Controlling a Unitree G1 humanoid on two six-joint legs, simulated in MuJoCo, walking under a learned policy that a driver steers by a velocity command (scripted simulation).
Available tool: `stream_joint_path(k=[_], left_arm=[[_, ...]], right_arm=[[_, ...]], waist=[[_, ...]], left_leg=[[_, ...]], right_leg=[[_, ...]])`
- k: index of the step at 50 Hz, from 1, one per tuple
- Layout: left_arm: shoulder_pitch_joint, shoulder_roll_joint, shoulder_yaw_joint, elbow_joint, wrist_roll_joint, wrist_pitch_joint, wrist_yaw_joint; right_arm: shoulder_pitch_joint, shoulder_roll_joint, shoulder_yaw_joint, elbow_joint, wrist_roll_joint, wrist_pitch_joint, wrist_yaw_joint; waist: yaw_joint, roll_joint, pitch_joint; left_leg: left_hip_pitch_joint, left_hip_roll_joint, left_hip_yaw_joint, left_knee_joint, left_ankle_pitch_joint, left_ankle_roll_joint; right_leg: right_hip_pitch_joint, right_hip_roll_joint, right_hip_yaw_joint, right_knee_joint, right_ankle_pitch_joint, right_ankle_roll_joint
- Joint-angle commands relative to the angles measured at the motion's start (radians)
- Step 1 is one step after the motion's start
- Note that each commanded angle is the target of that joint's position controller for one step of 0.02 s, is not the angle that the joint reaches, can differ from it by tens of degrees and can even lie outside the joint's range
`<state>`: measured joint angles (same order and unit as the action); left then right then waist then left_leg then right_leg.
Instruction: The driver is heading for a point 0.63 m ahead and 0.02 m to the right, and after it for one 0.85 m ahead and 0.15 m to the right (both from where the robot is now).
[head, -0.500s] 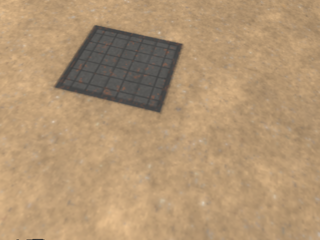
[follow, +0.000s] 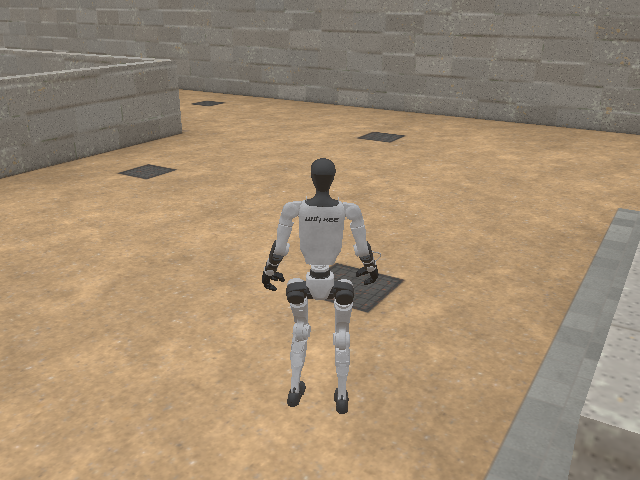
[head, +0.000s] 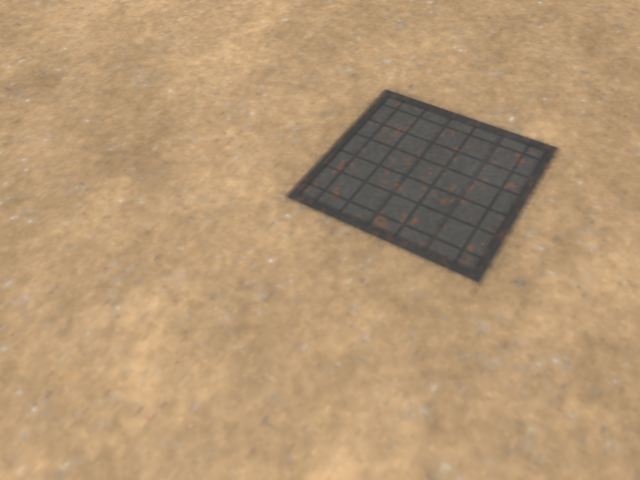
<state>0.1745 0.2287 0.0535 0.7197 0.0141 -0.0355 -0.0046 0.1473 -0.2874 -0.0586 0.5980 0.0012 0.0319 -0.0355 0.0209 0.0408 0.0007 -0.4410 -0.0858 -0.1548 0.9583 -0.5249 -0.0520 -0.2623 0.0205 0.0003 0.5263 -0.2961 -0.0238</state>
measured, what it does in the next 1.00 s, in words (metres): steps on the spot: left foot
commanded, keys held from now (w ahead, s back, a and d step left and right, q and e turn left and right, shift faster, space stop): shift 0.84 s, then w+shift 0.16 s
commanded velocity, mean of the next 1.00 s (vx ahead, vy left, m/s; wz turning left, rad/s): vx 0.06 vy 0.00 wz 0.06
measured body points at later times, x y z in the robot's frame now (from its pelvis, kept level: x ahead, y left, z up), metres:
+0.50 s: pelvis +0.03 +0.03 +0.00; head +0.04 +0.04 +0.45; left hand +0.15 +0.30 -0.12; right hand +0.20 -0.20 -0.10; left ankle +0.02 +0.15 -0.73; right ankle -0.01 -0.11 -0.73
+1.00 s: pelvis +0.04 +0.02 +0.00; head +0.04 +0.02 +0.45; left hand +0.09 +0.29 -0.13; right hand +0.13 -0.24 -0.13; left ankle +0.02 +0.15 -0.73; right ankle -0.01 -0.10 -0.71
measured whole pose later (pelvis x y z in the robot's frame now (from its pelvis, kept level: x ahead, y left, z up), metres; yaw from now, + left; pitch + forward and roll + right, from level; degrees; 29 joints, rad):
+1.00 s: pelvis +0.04 +0.02 +0.00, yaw +1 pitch +0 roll +0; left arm 0.27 0.25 0.04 0.95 -0.03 -0.04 0.03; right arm 0.26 -0.22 -0.06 0.88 0.02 -0.04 -0.02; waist 0.01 0.00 -0.02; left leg -0.22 -0.02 -0.06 0.54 -0.35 0.05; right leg -0.26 -0.02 -0.02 0.73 -0.49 -0.05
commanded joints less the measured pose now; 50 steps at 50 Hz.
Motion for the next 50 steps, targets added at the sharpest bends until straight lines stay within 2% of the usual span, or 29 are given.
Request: stream_joint_path(k=[1,3,4,5,7,8,9,10,11,12,13,15,18,24,42,43,44,45,46,47,48,49,50], left_arm=[[-0.067,0.151,0.035,-0.064,-0.013,-0.003,0.018],[-0.077,0.140,0.033,-0.058,-0.013,0.014,0.021],[-0.061,0.143,0.034,-0.051,-0.014,0.023,0.022],[-0.043,0.151,0.036,-0.043,-0.018,0.029,0.022],[-0.038,0.147,0.031,-0.035,-0.035,0.036,0.021],[-0.008,0.133,0.026,-0.026,-0.035,0.029,0.020],[0.010,0.112,0.016,-0.027,-0.013,0.015,0.014],[0.060,0.087,0.007,-0.025,0.004,0.002,0.005],[0.016,0.105,0.004,-0.017,0.013,-0.002,0.002],[-0.024,0.121,0.008,-0.017,0.008,-0.001,-0.002],[-0.034,0.117,0.008,-0.015,0.002,0.002,-0.001],[-0.022,0.118,0.007,-0.014,-0.003,0.014,0.001],[-0.011,0.118,0.006,0.002,-0.005,0.021,0.007],[-0.008,0.121,0.005,0.036,-0.007,0.034,0.020],[0.039,0.121,0.004,0.184,-0.010,0.037,0.050],[0.077,0.115,0.005,0.205,-0.015,0.039,0.051],[0.082,0.117,0.007,0.210,-0.026,0.038,0.050],[0.053,0.114,0.007,0.194,-0.031,0.030,0.050],[0.013,0.095,0.001,0.165,-0.040,0.011,0.047],[-0.030,0.064,-0.008,0.136,-0.053,-0.014,0.040],[-0.047,0.087,0.000,0.127,-0.053,-0.034,0.033],[-0.039,0.101,0.005,0.124,-0.056,-0.053,0.024],[-0.008,0.097,0.004,0.130,-0.060,-0.067,0.016]], right_arm=[[-0.011,-0.083,-0.036,-0.056,0.007,-0.005,0.000],[-0.029,-0.021,-0.011,-0.050,0.008,-0.008,0.008],[-0.042,-0.015,-0.008,-0.047,0.010,-0.009,0.011],[-0.039,-0.024,-0.012,-0.041,0.014,-0.008,0.012],[-0.004,-0.030,-0.015,-0.017,0.011,-0.009,0.017],[-0.015,-0.051,-0.017,-0.022,-0.001,-0.010,0.017],[-0.016,-0.103,-0.025,-0.041,-0.012,-0.010,0.010],[-0.040,-0.134,-0.033,-0.025,-0.022,-0.007,0.008],[-0.051,-0.071,-0.024,-0.033,-0.018,-0.007,0.017],[-0.043,-0.049,-0.018,-0.027,-0.020,-0.010,0.023],[-0.031,-0.061,-0.022,-0.019,-0.021,-0.014,0.023],[-0.021,-0.065,-0.021,-0.010,-0.015,-0.026,0.024],[-0.017,-0.048,-0.016,-0.001,-0.013,-0.031,0.024],[-0.021,-0.041,-0.015,0.024,-0.011,-0.034,0.023],[-0.005,-0.030,-0.017,0.189,-0.005,-0.037,0.007],[0.035,-0.042,-0.024,0.216,0.001,-0.032,0.004],[0.068,-0.069,-0.035,0.229,0.012,-0.028,0.005],[0.096,-0.090,-0.042,0.232,0.017,-0.033,0.007],[0.133,-0.112,-0.046,0.237,0.025,-0.051,0.011],[0.129,-0.131,-0.050,0.238,0.031,-0.072,0.014],[0.113,-0.129,-0.051,0.234,0.028,-0.090,0.014],[0.079,-0.114,-0.044,0.220,0.021,-0.106,0.017],[0.026,-0.095,-0.037,0.196,0.023,-0.115,0.023]], waist=[[-0.032,-0.162,-0.045],[-0.022,-0.198,-0.079],[-0.009,-0.215,-0.092],[-0.003,-0.223,-0.101],[-0.027,-0.210,-0.100],[-0.019,-0.182,-0.101],[-0.003,-0.091,-0.135],[0.058,0.077,-0.153],[0.014,0.060,-0.143],[-0.006,0.029,-0.105],[-0.012,0.012,-0.091],[-0.007,0.024,-0.068],[-0.005,0.018,-0.065],[-0.003,-0.009,-0.053],[-0.001,-0.025,-0.008],[-0.004,-0.009,-0.047],[-0.021,0.002,-0.015],[-0.043,0.032,0.056],[-0.061,0.099,0.113],[-0.061,0.172,0.148],[-0.060,0.178,0.157],[-0.041,0.167,0.141],[-0.011,0.147,0.117]], left_leg=[[-0.103,0.056,0.004,0.015,0.028,-0.038],[0.020,0.072,0.085,-0.156,0.065,-0.046],[0.067,0.071,0.111,-0.230,0.093,-0.047],[0.103,0.066,0.128,-0.305,0.141,-0.045],[0.218,0.057,0.154,-0.552,0.359,-0.012],[0.302,0.080,0.112,-0.604,0.465,0.015],[0.408,0.168,0.014,-0.565,0.697,0.050],[0.400,0.206,-0.022,-0.478,0.725,0.121],[0.348,0.189,-0.016,-0.473,0.620,0.145],[0.329,0.170,-0.009,-0.474,0.579,0.134],[0.316,0.158,-0.002,-0.471,0.578,0.122],[0.292,0.155,-0.001,-0.465,0.624,0.115],[0.282,0.151,0.000,-0.459,0.658,0.115],[0.275,0.144,0.002,-0.463,0.652,0.117],[0.263,0.112,0.038,-0.499,0.526,0.103],[0.279,0.092,0.050,-0.510,0.276,0.115],[0.250,0.095,0.025,-0.538,-0.092,0.140],[0.203,0.145,-0.063,-0.600,-0.334,0.176],[0.194,0.234,-0.213,-0.691,-0.470,0.230],[0.179,0.328,-0.365,-0.784,-0.474,0.282],[0.147,0.376,-0.434,-0.820,-0.392,0.305],[0.148,0.398,-0.444,-0.825,-0.306,0.305],[0.137,0.389,-0.393,-0.818,-0.221,0.282]], right_leg=[[0.163,-0.250,0.234,-0.154,0.563,-0.188],[0.151,-0.198,0.139,-0.127,0.653,-0.166],[0.156,-0.196,0.130,-0.119,0.678,-0.169],[0.169,-0.201,0.133,-0.106,0.679,-0.172],[0.153,-0.191,0.125,-0.080,0.602,-0.145],[0.112,-0.182,0.129,-0.082,0.511,-0.104],[0.046,-0.152,0.099,-0.051,0.377,-0.045],[0.026,-0.085,0.033,-0.071,0.177,0.007],[0.061,-0.071,0.008,-0.066,0.113,0.044],[0.044,-0.063,0.001,-0.058,0.123,0.055],[0.041,-0.063,-0.002,-0.047,0.155,0.053],[0.046,-0.070,0.005,-0.039,0.201,0.050],[0.064,-0.073,0.004,-0.034,0.211,0.052],[0.082,-0.077,0.005,-0.047,0.202,0.064],[0.081,-0.073,-0.006,-0.090,0.144,0.071],[0.082,-0.040,-0.046,-0.064,-0.046,0.061],[0.023,-0.025,-0.058,-0.024,-0.241,0.038],[-0.077,-0.026,-0.048,0.028,-0.369,0.018],[-0.168,-0.021,-0.049,0.107,-0.364,0.004],[-0.196,-0.018,-0.060,0.199,-0.218,-0.008],[-0.205,-0.058,-0.004,0.271,-0.194,-0.032],[-0.212,-0.085,0.030,0.302,-0.214,-0.060],[-0.174,-0.104,0.036,0.251,-0.226,-0.085]])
